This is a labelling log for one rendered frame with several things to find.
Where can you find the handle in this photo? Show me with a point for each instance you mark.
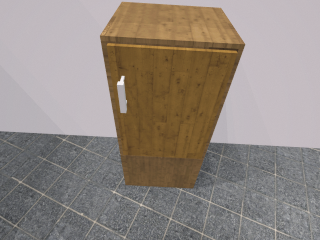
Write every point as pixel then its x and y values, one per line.
pixel 122 95

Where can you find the cupboard door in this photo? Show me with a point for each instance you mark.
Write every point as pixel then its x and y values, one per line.
pixel 173 95

